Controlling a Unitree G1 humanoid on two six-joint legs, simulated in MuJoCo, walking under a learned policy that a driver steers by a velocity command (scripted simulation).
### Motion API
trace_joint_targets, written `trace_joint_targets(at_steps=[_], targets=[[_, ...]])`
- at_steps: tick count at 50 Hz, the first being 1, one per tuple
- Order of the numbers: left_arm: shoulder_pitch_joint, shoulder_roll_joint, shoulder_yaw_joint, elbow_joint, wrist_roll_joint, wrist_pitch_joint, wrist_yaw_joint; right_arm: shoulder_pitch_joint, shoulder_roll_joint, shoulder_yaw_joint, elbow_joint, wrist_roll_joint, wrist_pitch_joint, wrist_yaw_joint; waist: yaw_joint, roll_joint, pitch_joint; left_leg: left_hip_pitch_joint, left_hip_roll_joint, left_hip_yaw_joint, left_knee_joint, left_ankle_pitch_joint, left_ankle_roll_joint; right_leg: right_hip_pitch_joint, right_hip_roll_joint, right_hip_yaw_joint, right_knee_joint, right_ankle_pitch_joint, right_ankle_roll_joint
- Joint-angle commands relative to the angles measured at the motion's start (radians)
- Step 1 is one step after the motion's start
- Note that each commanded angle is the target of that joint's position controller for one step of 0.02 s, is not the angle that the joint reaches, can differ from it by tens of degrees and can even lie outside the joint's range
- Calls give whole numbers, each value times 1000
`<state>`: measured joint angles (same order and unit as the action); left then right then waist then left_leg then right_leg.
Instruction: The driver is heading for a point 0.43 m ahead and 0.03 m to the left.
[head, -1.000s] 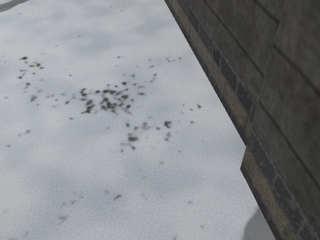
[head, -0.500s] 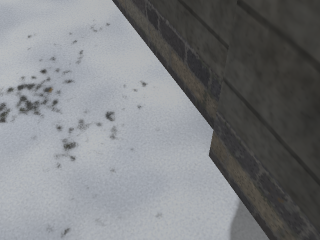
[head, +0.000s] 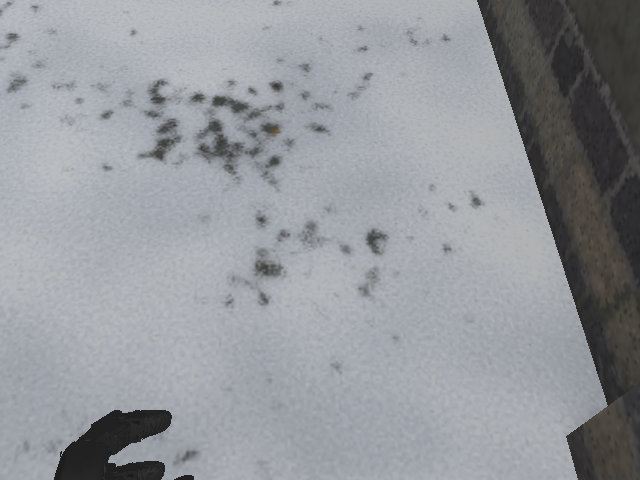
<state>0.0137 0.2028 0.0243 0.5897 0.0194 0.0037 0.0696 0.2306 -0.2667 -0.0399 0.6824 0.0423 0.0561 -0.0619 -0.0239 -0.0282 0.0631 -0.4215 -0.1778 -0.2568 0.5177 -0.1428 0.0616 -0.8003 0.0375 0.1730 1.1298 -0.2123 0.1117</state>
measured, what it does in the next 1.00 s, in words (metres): walks ahead, turning left: right foot, then left foot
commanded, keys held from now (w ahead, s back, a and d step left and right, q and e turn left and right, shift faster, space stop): q+shift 0.28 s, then w+q+shift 0.16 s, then w+shift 0.16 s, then w+e+shift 0.20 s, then shift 0.20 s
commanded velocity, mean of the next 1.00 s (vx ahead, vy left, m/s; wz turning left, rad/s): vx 0.43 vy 0.00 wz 0.49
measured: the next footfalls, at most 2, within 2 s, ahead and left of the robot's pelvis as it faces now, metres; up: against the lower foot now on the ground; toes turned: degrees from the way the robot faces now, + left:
right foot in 0.20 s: +0.17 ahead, -0.13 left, +0.00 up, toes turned +21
left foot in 0.76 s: +0.17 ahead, +0.23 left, +0.00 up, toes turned +32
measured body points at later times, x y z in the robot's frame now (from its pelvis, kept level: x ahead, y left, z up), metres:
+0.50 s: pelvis +0.11 -0.04 +0.01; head +0.12 -0.04 +0.46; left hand +0.07 +0.27 -0.09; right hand +0.36 -0.24 -0.08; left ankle +0.05 +0.12 -0.63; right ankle +0.14 -0.15 -0.73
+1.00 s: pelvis +0.29 +0.17 +0.00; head +0.32 +0.21 +0.45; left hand +0.33 +0.48 -0.11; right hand +0.41 -0.06 -0.12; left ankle +0.13 +0.21 -0.73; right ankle +0.45 +0.09 -0.67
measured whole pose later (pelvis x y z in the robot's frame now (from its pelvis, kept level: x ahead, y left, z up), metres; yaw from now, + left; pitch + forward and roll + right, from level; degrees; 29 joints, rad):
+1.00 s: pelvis +0.29 +0.17 +0.00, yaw +26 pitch +3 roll +0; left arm 0.14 0.30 0.05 0.73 -0.02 -0.07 -0.04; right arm 0.43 -0.23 -0.04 0.79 0.00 -0.07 -0.01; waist -0.05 -0.04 0.04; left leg -0.02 0.00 0.11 0.32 -0.36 0.01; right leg -0.72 -0.02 0.05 0.97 -0.11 -0.02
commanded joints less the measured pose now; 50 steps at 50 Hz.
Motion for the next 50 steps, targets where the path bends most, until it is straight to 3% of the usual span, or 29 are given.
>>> trace_joint_targets(at_steps=[1,5,8,9,10,11,12,13,14,15,16,17,20,22,27,30,33,35,37,38,39,40,41,43,44,45,46,47,50], targets=[[-18,84,36,-66,-24,-8,-23,-30,-170,-59,-98,-1,11,-28,11,220,-253,298,250,-295,-92,91,95,61,26,16,-239,62,-1],[-89,96,55,-59,-8,-13,-36,17,-182,-71,-117,3,21,-12,-31,247,-165,256,228,-389,-87,16,112,184,62,18,-406,-10,-27],[20,126,79,3,-12,-41,-62,-59,-165,-69,-161,5,17,-16,47,202,-130,101,141,-395,-51,86,65,504,65,-20,-666,61,-44],[82,154,96,28,-17,-42,-59,-65,-137,-59,-171,6,9,-2,68,132,-126,-21,72,-368,20,-177,17,687,-15,-4,-760,197,-75],[147,195,104,31,2,-30,-57,44,-64,-45,-141,-8,3,11,45,-55,-233,-160,-43,-216,290,-492,-36,933,-233,155,-688,401,-169],[193,215,106,25,38,-12,-61,54,-99,-54,-187,21,-5,21,34,-208,-318,-268,-72,-135,537,-593,-73,936,-446,366,-716,520,-338],[132,199,110,10,33,-12,-56,16,-202,-83,-200,18,-17,29,25,-214,-269,-295,3,-82,685,-505,-113,802,-469,418,-786,406,-416],[38,147,95,-13,21,-9,-47,9,-251,-104,-179,23,-5,28,-6,-169,-161,-289,68,-27,725,-400,-129,699,-370,273,-809,262,-374],[-25,117,82,-24,8,3,-34,25,-254,-109,-159,15,11,21,-27,-141,-126,-272,99,5,750,-315,-137,637,-291,172,-806,118,-314],[-12,124,83,-18,-4,7,-21,60,-220,-96,-144,1,24,22,-28,-115,-150,-284,102,60,773,-226,-139,653,-267,137,-831,-13,-278],[18,137,81,-7,-18,10,-19,55,-187,-84,-149,4,30,28,-19,-122,-138,-310,123,108,761,-165,-130,642,-251,101,-859,-124,-256],[64,188,94,7,-16,9,-15,28,-163,-67,-172,10,22,38,4,-126,-131,-331,141,153,753,-121,-123,636,-239,68,-896,-213,-237],[204,239,121,47,-11,-20,-12,-16,-125,-51,-190,6,2,40,58,-115,-118,-454,220,190,754,-104,-129,743,-298,84,-942,-406,-236],[230,236,118,69,-10,-45,-16,-24,-150,-68,-201,0,-10,33,62,-126,-81,-494,257,169,734,-64,-126,720,-309,59,-962,-429,-236],[271,230,103,122,-2,-87,-53,-45,-95,-42,-179,7,-57,42,59,-66,-42,-431,264,122,506,6,-98,682,-333,-13,-993,-336,-279],[292,267,105,148,-13,-92,-60,-110,-82,-28,-195,12,-80,64,72,-64,-7,-368,273,155,347,9,-81,666,-356,-71,-1003,-273,-281],[327,276,93,174,-53,-84,-78,-126,-67,-9,-194,-1,-98,86,80,-65,12,-220,271,242,228,-124,-50,617,-358,-77,-991,-279,-303],[356,287,82,208,-61,-81,-91,-123,-69,-7,-200,7,-116,100,62,-82,52,-101,244,292,149,-230,-20,568,-362,-61,-974,-317,-320],[310,267,63,220,-51,-88,-94,65,-129,-43,-125,3,-128,89,-68,-12,10,273,173,341,83,-136,-7,386,-303,-128,-764,-111,-290],[219,214,35,194,-38,-103,-99,287,-203,-82,-66,-12,-128,78,-210,68,-121,597,246,217,81,-151,15,200,-210,-230,-382,114,-235],[230,107,9,118,-40,-138,-99,426,-347,-109,-51,-40,-135,66,-191,441,-288,843,517,-316,-107,-388,111,-113,-53,-166,74,-274,-179],[243,169,27,126,-94,-157,-98,399,-263,-88,-81,-59,-152,77,-198,258,-367,856,601,-519,-227,-504,130,-180,-16,46,237,-248,-199],[231,201,39,122,-97,-152,-95,344,-205,-67,-62,-54,-154,82,-153,177,-250,805,588,-370,-223,-345,122,-255,-55,50,277,-176,-209],[208,182,44,121,-48,-124,-83,182,-85,-29,-33,-45,-141,89,-47,132,-59,600,454,-17,-194,333,83,-176,-120,-17,162,-44,-186],[251,162,44,113,-41,-112,-91,137,-79,-25,-24,-55,-136,81,15,223,-61,515,445,66,-184,559,74,-82,-127,-29,133,-15,-166],[283,146,42,129,-56,-93,-102,98,-33,-15,-25,-49,-140,75,44,214,-59,459,426,127,-203,676,65,-10,-116,-43,110,-15,-149],[289,122,37,133,-58,-78,-105,72,-28,-12,-14,-49,-148,69,60,185,-42,415,410,177,-228,736,64,25,-88,-68,73,-4,-136],[244,104,29,124,-54,-70,-98,64,-66,-20,-8,-49,-155,63,58,138,-19,386,405,210,-259,736,64,30,-67,-93,28,18,-129],[70,67,6,64,-25,-91,-123,59,-102,-26,32,-37,-152,25,37,78,21,276,321,355,-296,661,24,212,-14,-221,-436,267,-112]])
